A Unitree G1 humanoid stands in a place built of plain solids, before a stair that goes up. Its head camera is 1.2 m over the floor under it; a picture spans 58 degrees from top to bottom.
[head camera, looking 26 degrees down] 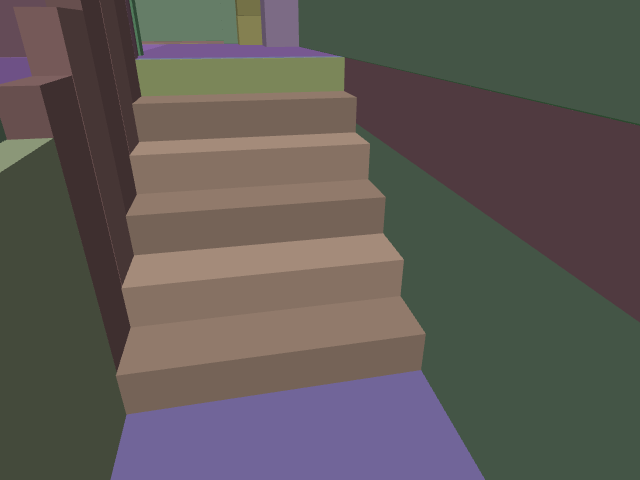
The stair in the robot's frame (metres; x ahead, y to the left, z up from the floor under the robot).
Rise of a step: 0.18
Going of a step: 0.26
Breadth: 1.09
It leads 12 degrees to the left of straight ahead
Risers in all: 6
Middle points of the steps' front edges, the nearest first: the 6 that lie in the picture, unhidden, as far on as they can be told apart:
1.19 0.14 0.18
1.44 0.19 0.36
1.70 0.24 0.53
1.95 0.29 0.71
2.21 0.34 0.88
2.46 0.40 1.06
